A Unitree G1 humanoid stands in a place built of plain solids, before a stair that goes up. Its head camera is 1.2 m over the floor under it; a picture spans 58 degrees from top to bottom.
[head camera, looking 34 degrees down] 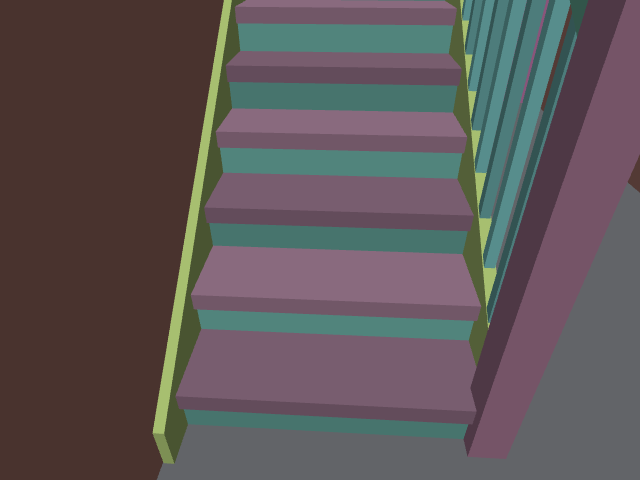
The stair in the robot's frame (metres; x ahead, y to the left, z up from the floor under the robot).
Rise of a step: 0.17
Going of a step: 0.23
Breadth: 0.86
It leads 3 degrees to the right of straight ahead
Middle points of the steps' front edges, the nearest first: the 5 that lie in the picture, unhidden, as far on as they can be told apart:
0.73 -0.01 0.17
0.96 -0.04 0.33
1.20 -0.05 0.50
1.43 -0.07 0.67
1.66 -0.08 0.84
